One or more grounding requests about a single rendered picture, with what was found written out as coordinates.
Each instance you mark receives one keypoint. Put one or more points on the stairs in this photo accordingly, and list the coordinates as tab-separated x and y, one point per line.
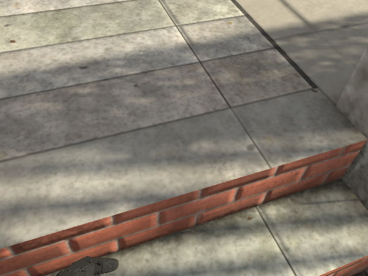
297	219

